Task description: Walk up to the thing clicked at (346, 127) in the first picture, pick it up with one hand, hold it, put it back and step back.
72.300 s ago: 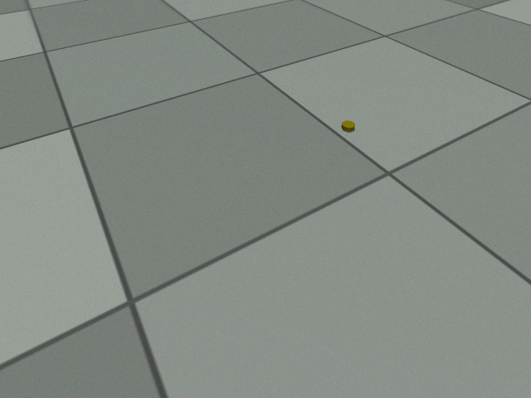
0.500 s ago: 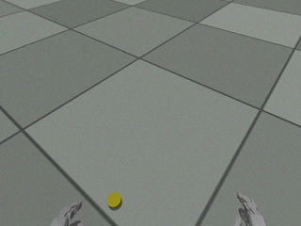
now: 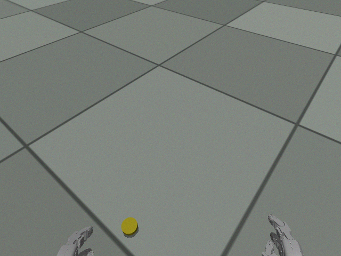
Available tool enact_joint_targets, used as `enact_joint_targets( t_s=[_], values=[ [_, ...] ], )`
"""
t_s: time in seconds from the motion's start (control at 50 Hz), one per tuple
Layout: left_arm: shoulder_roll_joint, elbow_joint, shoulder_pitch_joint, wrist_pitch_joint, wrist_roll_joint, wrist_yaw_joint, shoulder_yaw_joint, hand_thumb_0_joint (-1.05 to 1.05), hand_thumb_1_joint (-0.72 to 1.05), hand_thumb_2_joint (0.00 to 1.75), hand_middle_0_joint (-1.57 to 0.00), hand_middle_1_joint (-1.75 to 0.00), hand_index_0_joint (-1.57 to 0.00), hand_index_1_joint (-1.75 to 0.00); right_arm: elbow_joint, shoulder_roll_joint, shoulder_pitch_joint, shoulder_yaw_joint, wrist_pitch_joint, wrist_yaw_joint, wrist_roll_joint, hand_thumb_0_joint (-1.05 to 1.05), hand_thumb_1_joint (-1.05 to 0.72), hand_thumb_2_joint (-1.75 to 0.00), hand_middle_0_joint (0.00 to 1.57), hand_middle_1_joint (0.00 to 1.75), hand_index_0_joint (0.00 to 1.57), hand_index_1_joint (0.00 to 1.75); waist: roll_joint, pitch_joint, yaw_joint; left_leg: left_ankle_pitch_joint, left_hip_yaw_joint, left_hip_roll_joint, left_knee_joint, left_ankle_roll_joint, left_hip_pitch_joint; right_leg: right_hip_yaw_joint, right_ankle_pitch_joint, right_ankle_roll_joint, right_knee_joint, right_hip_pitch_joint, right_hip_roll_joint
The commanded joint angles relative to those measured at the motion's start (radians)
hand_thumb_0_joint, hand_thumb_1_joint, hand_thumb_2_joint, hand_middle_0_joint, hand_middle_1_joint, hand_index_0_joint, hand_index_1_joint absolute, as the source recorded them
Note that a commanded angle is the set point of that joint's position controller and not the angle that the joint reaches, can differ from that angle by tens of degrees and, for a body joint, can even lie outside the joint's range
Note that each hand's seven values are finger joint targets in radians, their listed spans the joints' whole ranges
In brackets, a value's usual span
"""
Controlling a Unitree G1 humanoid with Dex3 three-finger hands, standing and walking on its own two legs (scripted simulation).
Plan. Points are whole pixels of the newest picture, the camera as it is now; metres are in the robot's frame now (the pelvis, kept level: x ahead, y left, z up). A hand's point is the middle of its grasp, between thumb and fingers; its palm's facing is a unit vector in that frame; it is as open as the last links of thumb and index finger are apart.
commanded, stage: home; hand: left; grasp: from above
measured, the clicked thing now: (129, 226) +0.47 +0.23 -0.70
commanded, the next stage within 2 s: stand in 0.78 s
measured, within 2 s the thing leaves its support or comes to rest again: neither
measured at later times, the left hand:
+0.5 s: hand out of the picture +0.17 +0.18 -0.04, palm faces +0.04 -0.98 -0.19, open 7.4 cm
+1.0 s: hand out of the picture +0.17 +0.21 -0.08, palm faces +0.02 -0.95 -0.31, open 7.4 cm
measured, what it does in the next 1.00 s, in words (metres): stands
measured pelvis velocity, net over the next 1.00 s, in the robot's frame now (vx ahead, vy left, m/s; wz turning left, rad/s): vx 0.00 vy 0.01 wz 0.01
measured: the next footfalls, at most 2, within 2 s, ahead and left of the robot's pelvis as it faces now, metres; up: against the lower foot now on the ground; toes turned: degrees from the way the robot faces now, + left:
none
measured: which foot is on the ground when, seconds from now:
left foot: down 0.00-1.00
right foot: down 0.00-1.00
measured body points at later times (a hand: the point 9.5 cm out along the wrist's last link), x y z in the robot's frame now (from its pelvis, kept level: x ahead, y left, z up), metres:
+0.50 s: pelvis +0.00 +0.00 +0.00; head +0.02 +0.01 +0.45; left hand +0.16 +0.23 -0.03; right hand +0.16 -0.24 -0.06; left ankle +0.01 +0.13 -0.68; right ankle +0.00 -0.13 -0.68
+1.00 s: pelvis +0.00 +0.01 +0.01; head +0.03 +0.01 +0.46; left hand +0.17 +0.26 -0.06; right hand +0.15 -0.25 -0.09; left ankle +0.01 +0.13 -0.68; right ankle +0.00 -0.13 -0.68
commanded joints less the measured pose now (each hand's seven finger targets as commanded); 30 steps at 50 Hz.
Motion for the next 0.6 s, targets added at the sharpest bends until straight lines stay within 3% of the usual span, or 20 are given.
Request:
enact_joint_targets(
  t_s=[0.0,0.08,0.1,0.14,0.16,0.18,0.22,0.26,0.3,0.32,0.38,0.4,0.42,0.46,0.5,0.54,0.58],
  values=[
    [0.095,-0.185,-0.009,-0.04,0.005,0.005,0.064,0.0,0.9,0.9,-0.2,-0.3,-0.2,-0.3,-0.165,-0.127,-0.068,-0.053,-0.063,-0.012,0.003,0.0,-0.9,-0.9,0.2,0.3,0.2,0.3,0.008,-0.085,-0.001,0.192,0.027,-0.044,-0.157,0.039,0.109,-0.01,0.179,-0.007,-0.168,0.045,0.028],
    [0.099,-0.189,-0.015,-0.038,0.007,0.007,0.058,0.0,0.9,0.9,-0.2,-0.3,-0.2,-0.3,-0.167,-0.124,-0.067,-0.051,-0.061,-0.013,0.004,0.0,-0.9,-0.9,0.2,0.3,0.2,0.3,-0.007,-0.072,0.002,0.203,0.033,-0.047,-0.144,0.041,0.096,-0.007,0.194,-0.003,-0.17,0.04,0.027],
    [0.128,-0.239,-0.045,-0.047,0.008,0.01,0.081,0.0,0.9,0.9,-0.2,-0.3,-0.2,-0.3,-0.159,-0.125,-0.064,-0.054,-0.06,-0.014,0.003,0.0,-0.9,-0.9,0.2,0.3,0.2,0.3,0.003,-0.086,0.003,0.203,0.033,-0.044,-0.149,0.041,0.11,-0.008,0.192,-0.006,-0.167,0.048,0.027],
    [0.094,-0.178,-0.014,-0.039,0.009,0.008,0.053,0.0,0.9,0.9,-0.2,-0.3,-0.2,-0.3,-0.165,-0.121,-0.071,-0.05,-0.06,-0.015,0.006,0.0,-0.9,-0.9,0.2,0.3,0.2,0.3,-0.003,-0.07,0.0,0.204,0.029,-0.043,-0.151,0.04,0.103,-0.01,0.192,-0.007,-0.167,0.041,0.027],
    [0.126,-0.238,-0.058,-0.048,0.005,0.01,0.074,0.0,0.9,0.9,-0.2,-0.3,-0.2,-0.3,-0.16,-0.124,-0.063,-0.051,-0.059,-0.014,0.004,0.0,-0.9,-0.9,0.2,0.3,0.2,0.3,-0.003,-0.078,0.001,0.189,0.03,-0.046,-0.147,0.044,0.098,-0.007,0.182,-0.004,-0.174,0.041,0.026],
    [0.097,-0.169,-0.006,-0.04,0.009,0.01,0.059,0.0,0.9,0.9,-0.2,-0.3,-0.2,-0.3,-0.163,-0.121,-0.068,-0.049,-0.059,-0.015,0.004,0.0,-0.9,-0.9,0.2,0.3,0.2,0.3,-0.009,-0.073,-0.001,0.197,0.026,-0.045,-0.15,0.043,0.099,-0.01,0.19,-0.004,-0.17,0.045,0.027],
    [0.115,-0.214,-0.029,-0.042,0.007,0.01,0.073,0.0,0.9,0.9,-0.2,-0.3,-0.2,-0.3,-0.162,-0.121,-0.064,-0.052,-0.057,-0.014,0.005,0.0,-0.9,-0.9,0.2,0.3,0.2,0.3,0.009,-0.086,0.007,0.199,0.03,-0.045,-0.15,0.041,0.099,-0.009,0.191,-0.007,-0.166,0.048,0.027],
    [0.097,-0.188,-0.006,-0.041,0.008,0.008,0.054,0.0,0.9,0.9,-0.2,-0.3,-0.2,-0.3,-0.167,-0.124,-0.067,-0.052,-0.055,-0.012,0.005,0.0,-0.9,-0.9,0.2,0.3,0.2,0.3,0.003,-0.072,0.003,0.2,0.021,-0.042,-0.159,0.039,0.097,-0.014,0.187,-0.008,-0.16,0.041,0.032],
    [0.104,-0.193,-0.024,-0.04,0.01,0.01,0.061,0.0,0.9,0.9,-0.2,-0.3,-0.2,-0.3,-0.169,-0.122,-0.069,-0.05,-0.054,-0.013,0.005,0.0,-0.9,-0.9,0.2,0.3,0.2,0.3,0.006,-0.065,0.003,0.175,0.024,-0.045,-0.158,0.041,0.088,-0.011,0.166,-0.008,-0.169,0.037,0.028],
    [0.137,-0.25,-0.051,-0.046,0.009,0.013,0.083,0.0,0.9,0.9,-0.2,-0.3,-0.2,-0.3,-0.164,-0.121,-0.065,-0.052,-0.054,-0.014,0.006,0.0,-0.9,-0.9,0.2,0.3,0.2,0.3,0.009,-0.073,0.01,0.181,0.029,-0.044,-0.157,0.041,0.094,-0.011,0.169,-0.008,-0.171,0.045,0.027],
    [0.1,-0.203,-0.018,-0.038,0.007,0.009,0.048,0.0,0.9,0.9,-0.2,-0.3,-0.2,-0.3,-0.164,-0.119,-0.062,-0.049,-0.055,-0.014,0.006,0.0,-0.9,-0.9,0.2,0.3,0.2,0.3,-0.008,-0.073,-0.006,0.187,0.03,-0.046,-0.147,0.044,0.095,-0.009,0.182,-0.004,-0.173,0.043,0.026],
    [0.106,-0.206,-0.012,-0.035,0.005,0.012,0.063,0.0,0.9,0.9,-0.2,-0.3,-0.2,-0.3,-0.165,-0.119,-0.065,-0.05,-0.055,-0.015,0.005,0.0,-0.9,-0.9,0.2,0.3,0.2,0.3,-0.009,-0.076,0.003,0.191,0.028,-0.045,-0.148,0.042,0.091,-0.012,0.186,-0.005,-0.171,0.048,0.027],
    [0.089,-0.163,0.013,-0.03,0.006,0.009,0.052,0.0,0.9,0.9,-0.2,-0.3,-0.2,-0.3,-0.166,-0.123,-0.066,-0.05,-0.054,-0.013,0.006,0.0,-0.9,-0.9,0.2,0.3,0.2,0.3,-0.011,-0.056,-0.002,0.184,0.033,-0.046,-0.148,0.043,0.087,-0.01,0.18,-0.005,-0.173,0.039,0.027],
    [0.12,-0.226,-0.027,-0.036,0.009,0.012,0.066,0.0,0.9,0.9,-0.2,-0.3,-0.2,-0.3,-0.162,-0.127,-0.063,-0.053,-0.051,-0.012,0.006,0.0,-0.9,-0.9,0.2,0.3,0.2,0.3,0.026,-0.074,0.002,0.184,0.029,-0.043,-0.159,0.039,0.101,-0.013,0.173,-0.009,-0.164,0.038,0.029],
    [0.104,-0.2,-0.02,-0.035,0.011,0.01,0.049,0.0,0.9,0.9,-0.2,-0.3,-0.2,-0.3,-0.161,-0.123,-0.066,-0.049,-0.05,-0.01,0.006,0.0,-0.9,-0.9,0.2,0.3,0.2,0.3,0.018,-0.05,-0.001,0.159,0.013,-0.038,-0.173,0.038,0.089,-0.02,0.148,-0.011,-0.161,0.027,0.033],
    [0.112,-0.218,-0.018,-0.038,0.006,0.013,0.064,0.0,0.9,0.9,-0.2,-0.3,-0.2,-0.3,-0.163,-0.12,-0.06,-0.051,-0.052,-0.011,0.006,0.0,-0.9,-0.9,0.2,0.3,0.2,0.3,0.022,-0.086,0.005,0.193,0.015,-0.039,-0.164,0.037,0.101,-0.021,0.176,-0.012,-0.152,0.041,0.034],
    [0.091,-0.203,-0.004,-0.036,0.003,0.01,0.047,0.0,0.9,0.9,-0.2,-0.3,-0.2,-0.3,-0.175,-0.123,-0.066,-0.051,-0.05,-0.01,0.007,0.0,-0.9,-0.9,0.2,0.3,0.2,0.3,0.014,-0.085,-0.002,0.21,0.012,-0.036,-0.163,0.037,0.107,-0.022,0.19,-0.011,-0.15,0.04,0.036]
  ],
)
